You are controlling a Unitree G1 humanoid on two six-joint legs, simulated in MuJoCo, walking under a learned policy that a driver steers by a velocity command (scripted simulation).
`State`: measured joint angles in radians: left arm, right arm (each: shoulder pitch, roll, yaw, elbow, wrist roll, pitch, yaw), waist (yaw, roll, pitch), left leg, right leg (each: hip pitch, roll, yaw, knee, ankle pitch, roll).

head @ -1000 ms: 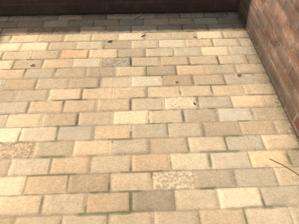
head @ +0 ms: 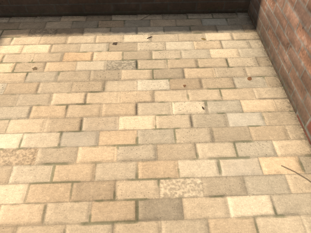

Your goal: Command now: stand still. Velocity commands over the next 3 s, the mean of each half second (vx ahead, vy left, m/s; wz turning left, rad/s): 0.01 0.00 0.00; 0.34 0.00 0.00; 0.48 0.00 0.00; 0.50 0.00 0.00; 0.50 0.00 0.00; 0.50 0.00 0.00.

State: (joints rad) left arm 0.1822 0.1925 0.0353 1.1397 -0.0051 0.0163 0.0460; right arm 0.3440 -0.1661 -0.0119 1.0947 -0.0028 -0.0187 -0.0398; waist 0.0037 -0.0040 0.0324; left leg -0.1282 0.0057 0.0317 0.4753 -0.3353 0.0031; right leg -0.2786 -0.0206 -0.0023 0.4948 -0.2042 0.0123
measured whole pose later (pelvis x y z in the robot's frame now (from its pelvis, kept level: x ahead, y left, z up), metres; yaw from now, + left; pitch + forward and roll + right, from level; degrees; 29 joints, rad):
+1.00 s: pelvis +0.17 -0.04 +0.01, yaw +0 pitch +1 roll -1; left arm 0.47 0.16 0.02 1.11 0.00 -0.09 0.01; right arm 0.13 -0.25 -0.07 0.91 0.03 -0.08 0.01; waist 0.06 0.04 -0.01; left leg -0.69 0.12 0.01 0.89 -0.06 0.03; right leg 0.04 0.05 -0.07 0.20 -0.27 -0.05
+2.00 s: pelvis +0.76 -0.05 +0.01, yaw +0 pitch +1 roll -1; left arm 0.30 0.22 0.06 0.98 0.01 -0.10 -0.02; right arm 0.18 -0.27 -0.07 0.93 0.02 -0.08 -0.01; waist 0.03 0.04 0.00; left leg -0.64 0.13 -0.03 1.06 -0.21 0.04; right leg -0.18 0.06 -0.08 0.30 -0.15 -0.07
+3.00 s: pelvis +1.33 -0.04 +0.00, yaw +0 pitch +2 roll +0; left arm 0.15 0.24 0.07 0.91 0.00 -0.10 -0.03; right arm 0.29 -0.26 -0.06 0.99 0.03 -0.10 0.00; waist -0.01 0.02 0.03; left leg -0.39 0.04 -0.02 1.18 -0.39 0.04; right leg -0.36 0.03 -0.06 0.47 -0.15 -0.06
